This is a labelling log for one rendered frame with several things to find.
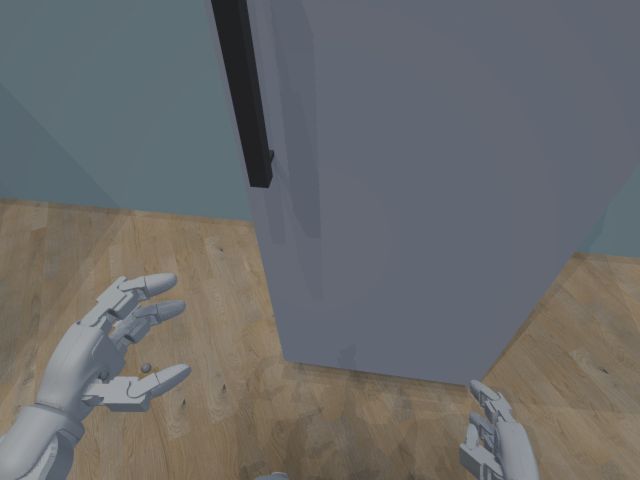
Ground robot right hand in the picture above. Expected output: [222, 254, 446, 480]
[460, 380, 540, 480]

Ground fridge door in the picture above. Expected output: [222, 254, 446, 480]
[204, 0, 640, 386]

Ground left robot forearm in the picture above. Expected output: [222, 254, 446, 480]
[0, 404, 85, 480]

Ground robot left hand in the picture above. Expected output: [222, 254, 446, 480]
[35, 273, 191, 421]

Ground handle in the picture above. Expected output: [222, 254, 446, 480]
[211, 0, 274, 188]

